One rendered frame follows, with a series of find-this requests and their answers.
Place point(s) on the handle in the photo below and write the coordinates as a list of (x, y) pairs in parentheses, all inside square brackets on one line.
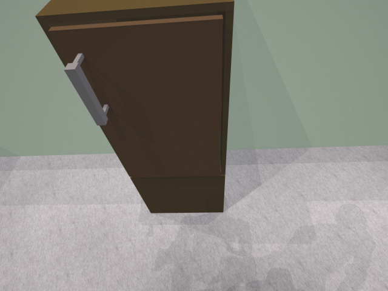
[(85, 91)]

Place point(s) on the cupboard door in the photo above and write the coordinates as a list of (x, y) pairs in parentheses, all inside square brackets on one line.
[(162, 81)]

